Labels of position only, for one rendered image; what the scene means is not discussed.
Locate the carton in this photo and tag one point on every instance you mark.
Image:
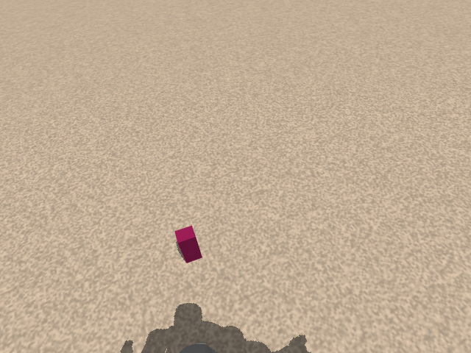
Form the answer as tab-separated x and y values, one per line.
187	242

